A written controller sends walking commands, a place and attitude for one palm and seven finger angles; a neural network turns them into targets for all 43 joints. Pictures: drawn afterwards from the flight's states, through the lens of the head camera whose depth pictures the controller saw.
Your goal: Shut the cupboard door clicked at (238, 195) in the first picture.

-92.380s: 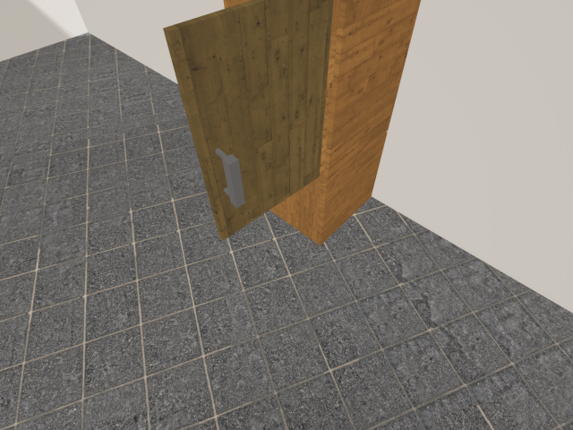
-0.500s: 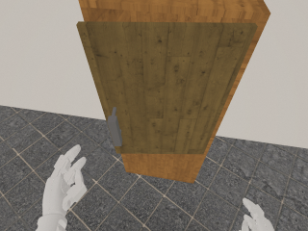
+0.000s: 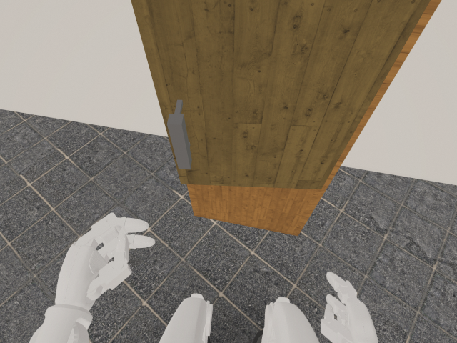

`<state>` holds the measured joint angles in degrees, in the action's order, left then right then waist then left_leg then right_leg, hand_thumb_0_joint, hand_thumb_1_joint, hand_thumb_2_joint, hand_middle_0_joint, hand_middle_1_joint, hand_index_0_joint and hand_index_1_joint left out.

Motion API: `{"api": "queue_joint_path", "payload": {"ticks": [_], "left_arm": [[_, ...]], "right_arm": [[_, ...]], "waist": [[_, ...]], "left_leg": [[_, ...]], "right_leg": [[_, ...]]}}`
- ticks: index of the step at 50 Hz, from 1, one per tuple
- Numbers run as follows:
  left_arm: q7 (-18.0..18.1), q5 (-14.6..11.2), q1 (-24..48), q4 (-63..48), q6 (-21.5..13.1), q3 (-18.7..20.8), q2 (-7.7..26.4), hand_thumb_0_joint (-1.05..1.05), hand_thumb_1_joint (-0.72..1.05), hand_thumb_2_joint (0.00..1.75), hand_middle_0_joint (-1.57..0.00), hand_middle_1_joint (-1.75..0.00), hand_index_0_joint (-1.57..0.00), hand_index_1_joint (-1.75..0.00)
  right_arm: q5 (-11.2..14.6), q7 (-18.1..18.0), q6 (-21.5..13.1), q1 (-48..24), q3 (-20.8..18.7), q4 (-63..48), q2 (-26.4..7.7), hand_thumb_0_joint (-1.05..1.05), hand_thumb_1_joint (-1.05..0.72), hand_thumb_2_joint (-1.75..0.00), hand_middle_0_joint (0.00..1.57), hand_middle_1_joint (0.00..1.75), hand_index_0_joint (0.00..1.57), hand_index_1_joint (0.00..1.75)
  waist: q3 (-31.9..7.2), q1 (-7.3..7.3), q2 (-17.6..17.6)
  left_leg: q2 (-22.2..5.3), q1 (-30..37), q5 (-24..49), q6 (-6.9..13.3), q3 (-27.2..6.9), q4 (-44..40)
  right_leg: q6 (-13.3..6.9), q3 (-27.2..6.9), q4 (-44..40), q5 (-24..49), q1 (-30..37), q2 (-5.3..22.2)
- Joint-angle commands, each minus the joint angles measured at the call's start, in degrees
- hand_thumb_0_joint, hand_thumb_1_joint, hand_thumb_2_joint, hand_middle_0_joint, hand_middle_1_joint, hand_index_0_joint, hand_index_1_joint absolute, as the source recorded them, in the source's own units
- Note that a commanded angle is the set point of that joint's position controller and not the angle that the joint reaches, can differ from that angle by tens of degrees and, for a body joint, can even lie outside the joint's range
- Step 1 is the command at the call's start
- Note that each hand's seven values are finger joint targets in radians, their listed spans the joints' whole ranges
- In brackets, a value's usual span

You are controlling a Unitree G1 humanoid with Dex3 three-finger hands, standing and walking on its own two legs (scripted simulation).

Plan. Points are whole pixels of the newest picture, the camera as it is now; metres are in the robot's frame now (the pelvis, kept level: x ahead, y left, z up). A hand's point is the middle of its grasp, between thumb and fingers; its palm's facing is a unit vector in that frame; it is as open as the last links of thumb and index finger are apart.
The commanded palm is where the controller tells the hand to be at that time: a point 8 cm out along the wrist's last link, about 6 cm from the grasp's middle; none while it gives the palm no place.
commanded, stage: raise the hand and make a fist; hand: left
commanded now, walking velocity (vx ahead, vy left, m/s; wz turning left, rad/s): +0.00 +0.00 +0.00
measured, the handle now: (182, 135) +0.50 +0.14 +0.02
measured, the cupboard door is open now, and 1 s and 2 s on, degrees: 9 9 9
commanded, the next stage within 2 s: bring the fist close to the handle in 1.18 s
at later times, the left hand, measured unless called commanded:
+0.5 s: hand (109, 258) +0.23 +0.20 +0.04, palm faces +0.03 -1.00 -0.04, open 3.1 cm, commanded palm +0.21 +0.26 +0.05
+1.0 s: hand (117, 248) +0.25 +0.20 +0.04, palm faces +0.02 -1.00 -0.04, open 3.1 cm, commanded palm +0.23 +0.25 +0.05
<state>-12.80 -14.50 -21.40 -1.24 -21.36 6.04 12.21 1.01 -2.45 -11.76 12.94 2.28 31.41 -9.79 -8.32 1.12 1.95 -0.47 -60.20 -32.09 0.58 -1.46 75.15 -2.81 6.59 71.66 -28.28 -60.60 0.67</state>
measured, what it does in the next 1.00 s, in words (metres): stands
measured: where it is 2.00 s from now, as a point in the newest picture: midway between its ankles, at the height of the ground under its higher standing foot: outside the picture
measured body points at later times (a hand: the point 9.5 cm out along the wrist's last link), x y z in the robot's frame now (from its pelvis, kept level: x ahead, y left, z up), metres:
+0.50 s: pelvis +0.02 +0.02 +0.00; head +0.11 +0.04 +0.44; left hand +0.23 +0.26 +0.05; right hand +0.23 -0.20 -0.06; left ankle +0.04 +0.11 -0.62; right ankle +0.06 -0.10 -0.62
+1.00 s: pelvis +0.03 +0.01 +0.00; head +0.11 +0.02 +0.44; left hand +0.24 +0.25 +0.05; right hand +0.21 -0.23 -0.08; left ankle +0.04 +0.11 -0.62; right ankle +0.06 -0.10 -0.62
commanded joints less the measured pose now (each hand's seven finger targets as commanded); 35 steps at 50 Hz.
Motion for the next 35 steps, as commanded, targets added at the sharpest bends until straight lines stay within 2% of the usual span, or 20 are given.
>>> {"api": "queue_joint_path", "payload": {"ticks": [1,5,7,8,10,11,14,16,17,19,21,24,26,27,30,31,35], "left_arm": [[3.1,-1.1,-2.7,-11.7,-5.4,5.9,5.5,0.00,0.90,0.90,-0.88,-1.04,-0.88,-1.04],[2.9,-0.3,-2.3,-10.8,-8.9,2.9,4.0,0.00,0.90,0.90,-0.95,-1.12,-0.95,-1.12],[2.4,-0.1,-1.7,-11.7,-9.8,2.7,4.6,0.00,0.90,0.90,-0.99,-1.16,-0.99,-1.16],[2.2,0.0,-2.4,-12.3,-10.0,2.4,4.6,0.00,0.90,0.90,-1.01,-1.18,-1.01,-1.18],[2.2,-0.2,-2.6,-12.8,-9.8,2.9,5.1,0.00,0.90,0.90,-1.04,-1.22,-1.04,-1.22],[2.3,-0.1,-2.7,-13.5,-9.6,3.7,6.1,0.00,0.90,0.90,-1.06,-1.24,-1.06,-1.24],[2.5,-0.3,-3.8,-13.5,-9.0,3.1,4.8,0.00,0.90,0.90,-1.12,-1.30,-1.12,-1.30],[2.7,-0.2,-3.6,-14.1,-8.7,4.1,5.9,0.00,0.90,0.90,-1.15,-1.34,-1.15,-1.34],[2.7,0.1,-3.6,-15.1,-8.7,3.4,5.3,0.00,0.90,0.90,-1.17,-1.36,-1.17,-1.36],[2.7,0.3,-3.6,-15.1,-8.1,2.4,4.5,0.00,0.90,0.90,-1.21,-1.40,-1.21,-1.40],[2.7,0.4,-3.7,-14.1,-7.4,3.5,5.7,0.00,0.90,0.90,-1.24,-1.44,-1.24,-1.44],[2.2,0.4,-2.9,-14.7,-7.0,2.9,5.1,0.00,0.90,0.90,-1.30,-1.50,-1.30,-1.50],[1.9,0.2,-2.1,-13.7,-6.6,4.1,6.1,0.00,0.90,0.90,-1.30,-1.50,-1.30,-1.50],[1.7,0.1,-1.6,-14.2,-6.7,3.9,5.9,0.00,0.90,0.90,-1.30,-1.50,-1.30,-1.50],[1.0,-0.5,-1.0,-13.6,-6.7,4.3,6.0,0.00,0.90,0.90,-1.30,-1.50,-1.30,-1.50],[0.8,-0.6,-0.8,-13.8,-6.7,5.2,6.9,0.00,0.90,0.90,-1.30,-1.50,-1.30,-1.50],[0.0,-1.2,-0.6,-12.7,-6.7,5.2,6.4,0.00,0.90,0.90,-1.30,-1.50,-1.30,-1.50]], "right_arm": [[-0.4,-1.1,-3.8,-5.2,-5.1,-10.9,-9.5,0.00,-0.90,-0.90,0.20,0.30,0.20,0.30],[-0.6,-0.8,-4.0,-3.4,-5.2,-10.7,-10.5,0.00,-0.90,-0.90,0.20,0.30,0.20,0.30],[-0.6,-1.0,-4.0,-3.0,-5.3,-11.1,-11.1,0.00,-0.90,-0.90,0.20,0.30,0.20,0.30],[-0.6,-1.0,-4.0,-2.7,-5.4,-11.2,-11.3,0.00,-0.90,-0.90,0.20,0.30,0.20,0.30],[-0.6,-1.0,-3.6,-2.0,-5.5,-11.3,-11.5,0.00,-0.90,-0.90,0.20,0.30,0.20,0.30],[-0.7,-1.0,-3.4,-2.1,-5.5,-11.5,-11.7,0.00,-0.90,-0.90,0.20,0.30,0.20,0.30],[-0.6,-0.9,-2.4,-1.7,-5.7,-12.0,-11.6,0.00,-0.90,-0.90,0.20,0.30,0.20,0.30],[-0.8,-0.9,-1.8,-1.6,-5.8,-12.3,-11.7,0.00,-0.90,-0.90,0.20,0.30,0.20,0.30],[-0.8,-0.8,-1.6,-1.6,-5.7,-12.6,-11.7,0.00,-0.90,-0.90,0.20,0.30,0.20,0.30],[-0.8,-0.5,-1.0,-1.2,-5.6,-12.8,-11.6,0.00,-0.90,-0.90,0.20,0.30,0.20,0.30],[-1.0,-0.6,-0.5,-1.1,-5.6,-12.9,-11.8,0.00,-0.90,-0.90,0.20,0.30,0.20,0.30],[-0.8,-0.5,0.0,-0.8,-5.5,-13.5,-11.8,0.00,-0.90,-0.90,0.20,0.30,0.20,0.30],[-0.9,-0.6,0.3,-0.8,-5.3,-13.2,-11.8,0.00,-0.90,-0.90,0.20,0.30,0.20,0.30],[-0.9,-0.5,0.3,-0.9,-5.2,-13.5,-11.8,0.00,-0.90,-0.90,0.20,0.30,0.20,0.30],[-0.8,-0.6,0.4,-1.0,-5.1,-13.5,-11.7,0.00,-0.90,-0.90,0.20,0.30,0.20,0.30],[-0.8,-0.7,0.4,-1.0,-5.1,-13.4,-11.7,0.00,-0.90,-0.90,0.20,0.30,0.20,0.30],[-0.6,-0.6,0.4,-0.9,-5.1,-13.1,-11.7,0.00,-0.90,-0.90,0.20,0.30,0.20,0.30]], "waist": [[-13.7,0.82,-3.8],[-11.6,-0.76,-2.0],[-12.2,-0.69,-1.2],[-12.8,-0.58,0.3],[-14.1,-0.56,0.4],[-14.7,0.00,1.2],[-14.1,-0.54,0.9],[-14.7,-0.22,1.6],[-15.6,-0.23,2.6],[-14.6,-0.72,3.6],[-14.7,-0.73,2.4],[-15.0,-1.16,2.7],[-14.6,-1.09,2.0],[-15.6,-1.08,1.6],[-15.6,-1.10,1.5],[-16.1,-0.70,2.2],[-16.4,-1.02,0.7]], "left_leg": [[1.2,3.3,7.6,0.9,-1.8,-12.8],[1.3,4.0,4.7,0.7,-2.1,-13.5],[1.3,5.1,4.9,0.6,-2.5,-14.0],[1.2,6.0,5.5,0.5,-2.7,-14.4],[1.2,6.9,7.1,0.3,-3.0,-14.6],[1.2,7.4,8.7,0.2,-3.1,-14.6],[1.1,8.3,10.4,-0.1,-3.0,-14.4],[1.2,8.5,12.1,-0.3,-3.1,-14.2],[1.0,9.6,12.9,-0.5,-3.2,-14.3],[0.9,10.6,13.4,-0.9,-3.5,-14.6],[0.9,9.9,14.5,-0.7,-3.6,-14.0],[0.7,10.7,14.6,-1.0,-3.5,-13.9],[0.9,9.7,14.6,-0.9,-3.5,-13.6],[0.9,9.9,14.6,-0.8,-3.5,-13.4],[1.0,9.1,14.1,-0.7,-3.0,-12.9],[1.1,9.3,15.8,-0.8,-3.1,-12.7],[1.1,8.5,15.5,-0.5,-2.6,-12.1]], "right_leg": [[1.3,-6.2,-12.7,-2.7,15.4,-0.6],[1.1,-5.0,-11.8,-4.0,11.2,-0.6],[0.8,-4.3,-10.9,-2.9,10.6,-0.7],[0.7,-3.7,-10.1,-1.5,10.2,-0.8],[0.7,-3.2,-9.4,0.7,10.6,-1.0],[0.4,-2.9,-8.7,2.0,11.0,-1.2],[0.6,-2.5,-8.7,4.0,10.7,-1.4],[0.4,-2.4,-8.2,5.4,11.1,-1.6],[0.4,-2.2,-7.8,5.9,10.8,-1.5],[0.5,-1.8,-7.9,6.4,9.9,-1.7],[0.4,-1.9,-7.8,7.3,10.4,-2.0],[0.6,-1.7,-7.9,7.7,9.9,-1.9],[0.4,-1.8,-7.9,7.9,10.7,-2.1],[0.5,-1.9,-7.8,8.0,10.9,-1.9],[0.6,-2.3,-8.1,8.1,11.4,-1.9],[0.3,-2.3,-7.7,9.3,12.0,-2.0],[0.7,-2.7,-8.1,9.9,12.5,-1.8]]}}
